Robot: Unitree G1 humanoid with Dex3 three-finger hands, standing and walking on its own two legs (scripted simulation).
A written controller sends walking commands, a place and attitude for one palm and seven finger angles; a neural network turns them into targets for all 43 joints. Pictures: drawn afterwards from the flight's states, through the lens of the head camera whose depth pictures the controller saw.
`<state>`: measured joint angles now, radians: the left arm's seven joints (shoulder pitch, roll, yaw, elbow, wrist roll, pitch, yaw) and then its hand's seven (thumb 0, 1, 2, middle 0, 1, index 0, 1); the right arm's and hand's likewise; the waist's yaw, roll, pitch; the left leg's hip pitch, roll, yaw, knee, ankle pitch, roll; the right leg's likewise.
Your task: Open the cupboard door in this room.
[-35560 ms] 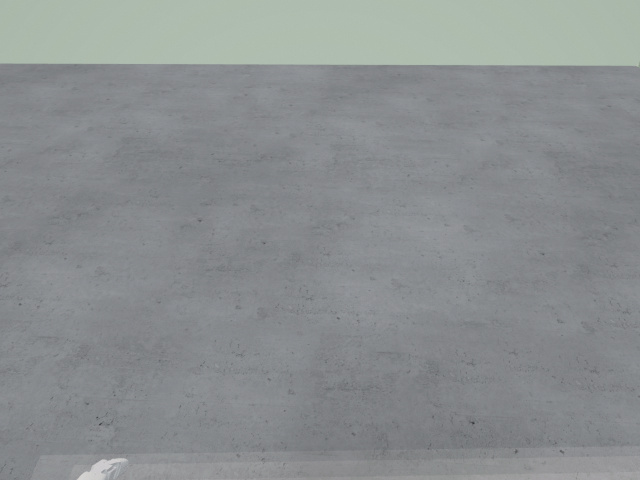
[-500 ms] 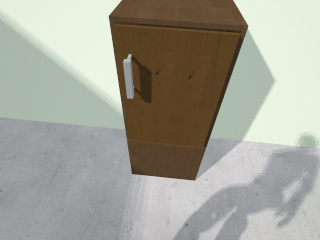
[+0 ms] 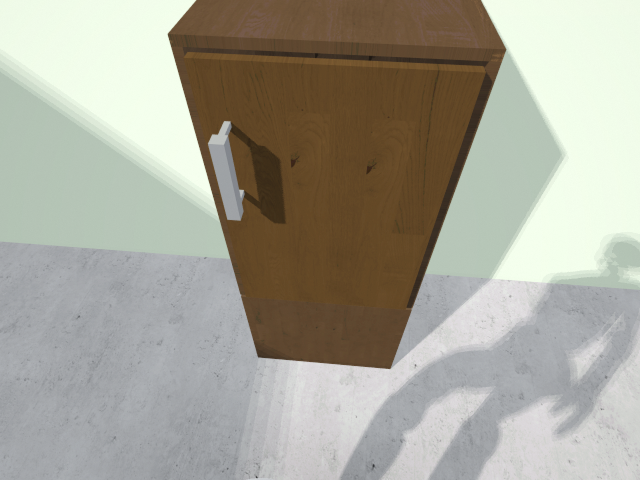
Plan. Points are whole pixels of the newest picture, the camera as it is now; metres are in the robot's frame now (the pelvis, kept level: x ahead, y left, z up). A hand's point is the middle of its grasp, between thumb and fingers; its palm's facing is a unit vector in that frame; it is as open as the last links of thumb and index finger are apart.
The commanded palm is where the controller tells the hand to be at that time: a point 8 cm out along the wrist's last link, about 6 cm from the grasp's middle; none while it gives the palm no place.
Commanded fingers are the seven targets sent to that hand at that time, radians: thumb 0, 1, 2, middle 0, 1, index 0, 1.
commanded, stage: come to a stop and stand still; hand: left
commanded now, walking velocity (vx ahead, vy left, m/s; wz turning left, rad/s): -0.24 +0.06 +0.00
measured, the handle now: (230, 172) +0.54 +0.18 +0.07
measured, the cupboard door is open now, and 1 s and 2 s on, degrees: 0 0 0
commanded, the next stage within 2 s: look again from close up in 1.02 s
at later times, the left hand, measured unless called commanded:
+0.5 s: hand out of the picture +0.06 +0.18 -0.17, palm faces +0.00 -0.97 -0.24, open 7.4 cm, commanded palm none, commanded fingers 0.00 0.90 0.90 -0.20 -0.30 -0.20 -0.30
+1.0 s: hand out of the picture +0.00 +0.22 -0.17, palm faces -0.01 -0.98 -0.22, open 7.4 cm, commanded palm none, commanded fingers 0.00 0.90 0.90 -0.20 -0.30 -0.20 -0.30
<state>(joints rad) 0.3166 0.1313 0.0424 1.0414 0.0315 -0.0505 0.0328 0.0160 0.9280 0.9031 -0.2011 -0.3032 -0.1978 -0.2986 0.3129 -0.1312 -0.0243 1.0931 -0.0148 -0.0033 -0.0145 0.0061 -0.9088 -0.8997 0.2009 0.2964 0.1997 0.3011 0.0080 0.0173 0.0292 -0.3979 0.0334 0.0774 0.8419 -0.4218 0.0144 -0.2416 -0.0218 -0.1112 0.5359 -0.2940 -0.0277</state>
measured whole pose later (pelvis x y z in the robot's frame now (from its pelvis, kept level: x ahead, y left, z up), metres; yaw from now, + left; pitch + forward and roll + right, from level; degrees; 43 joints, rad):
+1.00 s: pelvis -0.02 +0.03 +0.00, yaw -1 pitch -1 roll -1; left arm 0.35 0.20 0.00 0.99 0.02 0.01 0.03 0.01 0.91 0.90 -0.20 -0.30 -0.20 -0.30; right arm 0.32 -0.18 -0.01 1.02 -0.02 0.02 0.00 0.01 -0.91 -0.90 0.20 0.30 0.20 0.30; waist -0.01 -0.01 0.00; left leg -0.33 -0.01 0.08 0.50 -0.17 0.06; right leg -0.24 -0.04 -0.06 0.51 -0.25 0.01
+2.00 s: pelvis -0.01 +0.01 -0.05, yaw -1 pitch +10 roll +0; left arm 0.37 0.22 0.20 0.20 -0.25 -0.56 -0.31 0.00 0.73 0.82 -0.21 -0.42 -0.21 -0.42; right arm 0.18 -0.23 -0.05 0.61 0.02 -0.25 0.01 0.01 -0.90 -0.90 0.20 0.30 0.20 0.30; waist -0.02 -0.01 -0.14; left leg -0.76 0.02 0.06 0.96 -0.38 0.03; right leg -0.67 -0.02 -0.05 0.99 -0.49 -0.01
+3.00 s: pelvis +0.01 +0.02 -0.03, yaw +0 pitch +5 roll -2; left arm 0.12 0.39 0.37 0.20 -0.36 -0.20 -0.43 -0.01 -0.42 0.34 -0.30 -1.15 -0.30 -1.15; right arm 0.26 -0.25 0.05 0.56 0.06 -0.23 -0.09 0.01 -0.90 -0.90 0.20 0.30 0.20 0.30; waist 0.01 0.03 -0.09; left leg -0.57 0.02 0.03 0.82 -0.34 0.04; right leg -0.44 -0.01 -0.08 0.76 -0.41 0.00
